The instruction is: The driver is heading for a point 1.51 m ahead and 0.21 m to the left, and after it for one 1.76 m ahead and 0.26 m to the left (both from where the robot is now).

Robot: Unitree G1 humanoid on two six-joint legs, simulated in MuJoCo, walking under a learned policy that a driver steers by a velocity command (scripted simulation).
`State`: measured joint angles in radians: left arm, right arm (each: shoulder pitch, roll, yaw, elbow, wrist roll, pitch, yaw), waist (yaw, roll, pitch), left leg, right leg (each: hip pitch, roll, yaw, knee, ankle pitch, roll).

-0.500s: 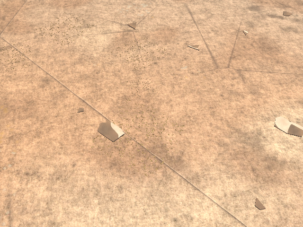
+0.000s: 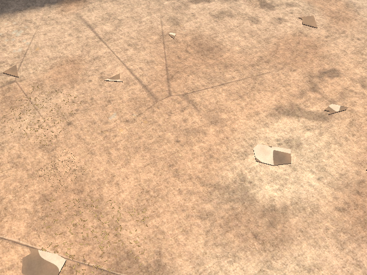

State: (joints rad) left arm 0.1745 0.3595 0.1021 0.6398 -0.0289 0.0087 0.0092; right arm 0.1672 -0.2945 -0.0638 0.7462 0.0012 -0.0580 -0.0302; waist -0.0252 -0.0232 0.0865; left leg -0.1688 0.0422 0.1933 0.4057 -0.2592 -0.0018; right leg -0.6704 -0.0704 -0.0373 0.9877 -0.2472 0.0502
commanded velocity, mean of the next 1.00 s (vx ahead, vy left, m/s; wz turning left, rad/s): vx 0.13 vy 0.00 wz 0.30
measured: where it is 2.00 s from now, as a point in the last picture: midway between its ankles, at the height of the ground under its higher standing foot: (170, 148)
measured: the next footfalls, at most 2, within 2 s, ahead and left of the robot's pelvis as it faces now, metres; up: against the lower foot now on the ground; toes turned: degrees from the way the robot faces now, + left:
right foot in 0.14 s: +0.25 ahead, -0.10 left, +0.00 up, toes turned -10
left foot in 0.58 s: +0.19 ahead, +0.14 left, +0.00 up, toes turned +10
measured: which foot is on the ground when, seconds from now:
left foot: down 0.00-0.14, up 0.16-0.56, down 0.58-1.00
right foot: up 0.00-0.12, down 0.14-0.58, up 0.60-1.00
